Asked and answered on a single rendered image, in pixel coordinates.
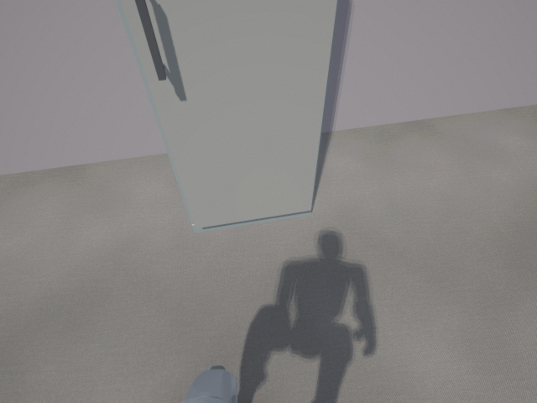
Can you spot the handle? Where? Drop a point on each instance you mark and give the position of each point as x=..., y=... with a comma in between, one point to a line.
x=149, y=33

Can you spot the fridge door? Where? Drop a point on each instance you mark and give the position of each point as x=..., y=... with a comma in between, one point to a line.
x=243, y=100

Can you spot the robot left thigh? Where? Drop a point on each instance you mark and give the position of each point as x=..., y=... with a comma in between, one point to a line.
x=213, y=386

